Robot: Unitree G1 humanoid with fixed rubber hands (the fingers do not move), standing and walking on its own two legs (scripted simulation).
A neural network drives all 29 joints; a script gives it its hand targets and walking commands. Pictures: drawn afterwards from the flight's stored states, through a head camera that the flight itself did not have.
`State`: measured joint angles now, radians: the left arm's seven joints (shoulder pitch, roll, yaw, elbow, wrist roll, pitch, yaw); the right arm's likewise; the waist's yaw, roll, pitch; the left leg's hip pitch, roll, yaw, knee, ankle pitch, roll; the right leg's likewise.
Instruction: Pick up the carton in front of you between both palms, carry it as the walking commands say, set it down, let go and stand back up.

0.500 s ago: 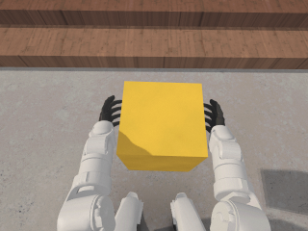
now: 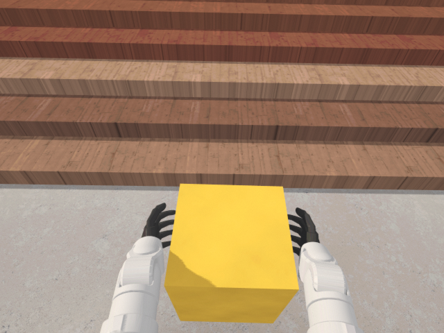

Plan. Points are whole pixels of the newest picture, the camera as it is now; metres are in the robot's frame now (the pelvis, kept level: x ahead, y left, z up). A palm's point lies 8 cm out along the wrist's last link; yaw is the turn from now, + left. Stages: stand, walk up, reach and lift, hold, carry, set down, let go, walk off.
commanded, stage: reach and lift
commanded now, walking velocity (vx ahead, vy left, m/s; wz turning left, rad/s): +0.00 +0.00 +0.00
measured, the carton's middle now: (229, 257) +0.31 +0.00 -0.07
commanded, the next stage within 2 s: hold in 1.10 s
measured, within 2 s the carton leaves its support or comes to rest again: neither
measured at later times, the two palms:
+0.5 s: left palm (146, 240) +0.29 +0.15 +0.04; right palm (314, 245) +0.28 -0.15 +0.04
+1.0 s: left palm (146, 234) +0.29 +0.15 +0.05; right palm (315, 240) +0.29 -0.15 +0.05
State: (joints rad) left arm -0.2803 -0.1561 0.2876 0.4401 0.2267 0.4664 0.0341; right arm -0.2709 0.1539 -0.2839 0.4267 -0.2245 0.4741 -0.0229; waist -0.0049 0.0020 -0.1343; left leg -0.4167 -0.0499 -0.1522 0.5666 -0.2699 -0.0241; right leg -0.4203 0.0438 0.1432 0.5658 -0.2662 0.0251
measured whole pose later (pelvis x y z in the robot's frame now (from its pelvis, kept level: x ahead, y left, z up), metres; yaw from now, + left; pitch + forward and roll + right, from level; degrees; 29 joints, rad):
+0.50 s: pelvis -0.01 +0.00 +0.01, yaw +0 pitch -3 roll +0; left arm -0.33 -0.17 0.31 0.39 0.31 0.61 -0.01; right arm -0.33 0.17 -0.30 0.38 -0.30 0.62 0.01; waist 0.00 0.00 -0.01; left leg -0.18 -0.04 -0.15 0.46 -0.22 -0.02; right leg -0.18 0.04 0.14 0.46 -0.22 0.02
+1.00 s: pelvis +0.00 +0.00 +0.02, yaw +0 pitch -4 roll +0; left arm -0.25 -0.15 0.23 0.30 0.28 0.68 0.00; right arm -0.25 0.15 -0.22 0.29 -0.28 0.69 0.00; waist 0.00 0.00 -0.01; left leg -0.09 -0.03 -0.14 0.37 -0.21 -0.02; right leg -0.09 0.03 0.14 0.37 -0.20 0.02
